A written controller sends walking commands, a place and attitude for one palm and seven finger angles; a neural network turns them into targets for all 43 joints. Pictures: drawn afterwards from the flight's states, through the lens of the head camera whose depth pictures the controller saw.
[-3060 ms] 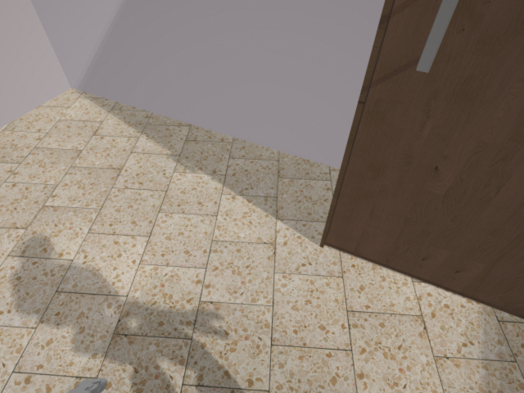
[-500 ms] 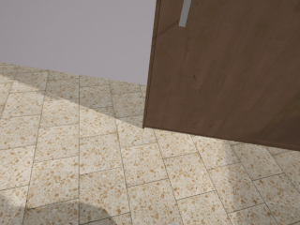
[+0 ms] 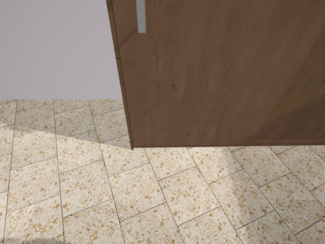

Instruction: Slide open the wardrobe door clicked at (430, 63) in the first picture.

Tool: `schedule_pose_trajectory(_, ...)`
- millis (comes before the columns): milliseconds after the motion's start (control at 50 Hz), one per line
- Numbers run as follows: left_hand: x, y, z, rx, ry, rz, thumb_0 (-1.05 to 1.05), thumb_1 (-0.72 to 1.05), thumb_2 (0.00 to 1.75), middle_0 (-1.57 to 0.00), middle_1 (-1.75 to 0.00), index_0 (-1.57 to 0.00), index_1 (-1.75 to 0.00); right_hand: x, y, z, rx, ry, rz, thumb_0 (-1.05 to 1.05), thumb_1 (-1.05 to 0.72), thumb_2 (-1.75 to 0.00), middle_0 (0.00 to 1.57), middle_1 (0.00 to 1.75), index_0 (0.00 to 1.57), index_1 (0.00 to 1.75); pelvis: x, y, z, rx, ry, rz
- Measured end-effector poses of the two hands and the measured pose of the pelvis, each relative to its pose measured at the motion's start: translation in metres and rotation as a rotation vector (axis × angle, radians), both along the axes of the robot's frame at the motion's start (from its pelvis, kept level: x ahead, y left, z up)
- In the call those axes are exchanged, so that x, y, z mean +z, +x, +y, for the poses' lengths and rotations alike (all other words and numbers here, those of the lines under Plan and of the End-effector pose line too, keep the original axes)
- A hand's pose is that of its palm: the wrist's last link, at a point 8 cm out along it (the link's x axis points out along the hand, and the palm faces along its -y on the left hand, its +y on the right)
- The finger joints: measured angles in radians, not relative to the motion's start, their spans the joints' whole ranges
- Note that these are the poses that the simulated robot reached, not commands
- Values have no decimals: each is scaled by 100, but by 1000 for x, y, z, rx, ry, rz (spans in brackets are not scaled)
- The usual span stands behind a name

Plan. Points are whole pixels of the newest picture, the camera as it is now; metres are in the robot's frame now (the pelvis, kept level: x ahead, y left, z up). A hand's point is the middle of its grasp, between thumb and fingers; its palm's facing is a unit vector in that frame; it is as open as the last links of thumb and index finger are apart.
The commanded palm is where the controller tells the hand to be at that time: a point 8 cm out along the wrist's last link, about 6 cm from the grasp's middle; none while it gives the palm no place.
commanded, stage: take the last steps up to it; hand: left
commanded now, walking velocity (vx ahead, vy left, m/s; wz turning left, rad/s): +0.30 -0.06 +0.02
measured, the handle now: out of the picture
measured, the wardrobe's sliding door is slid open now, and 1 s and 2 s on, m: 0.00 0.00 0.00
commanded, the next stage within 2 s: come to a stop and stand still in 0.74 s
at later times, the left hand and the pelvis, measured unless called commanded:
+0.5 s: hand (96, 238) +0.18 +0.20 -0.18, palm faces +0.04 -0.99 -0.11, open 7.4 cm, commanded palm none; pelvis +0.18 +0.03 +0.01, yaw -1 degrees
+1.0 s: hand (130, 159) +0.43 +0.13 -0.16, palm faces +0.04 -0.97 -0.24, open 7.2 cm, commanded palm none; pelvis +0.35 -0.06 +0.00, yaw +0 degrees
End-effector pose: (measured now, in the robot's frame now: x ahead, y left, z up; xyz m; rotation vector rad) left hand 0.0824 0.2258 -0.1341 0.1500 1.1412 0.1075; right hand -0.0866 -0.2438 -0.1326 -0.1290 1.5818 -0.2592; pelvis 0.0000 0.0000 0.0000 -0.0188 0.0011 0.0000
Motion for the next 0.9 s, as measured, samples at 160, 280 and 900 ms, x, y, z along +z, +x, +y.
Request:
schedule_pose_trajectory(160,-17,-37,8,55,9,227,-1,94,90,-20,-30,-20,-29,2,174,1,104,-4,-302,1,-91,-90,19,30,20,30,-2,56,0,4,-34,-1)
schedule_pose_trajectory(280,-41,-45,10,107,-57,397,0,92,90,-20,-30,-20,-29,1,283,32,191,-8,-441,1,-91,-90,19,30,20,30,-18,111,17,-2,-27,-13)
schedule_pose_trajectory(900,-4,329,-53,-5,32,42,1,91,90,-20,-30,-20,-29,-22,326,-3,-39,129,31,1,-91,-90,20,30,20,30,-8,334,-51,-2,20,-17)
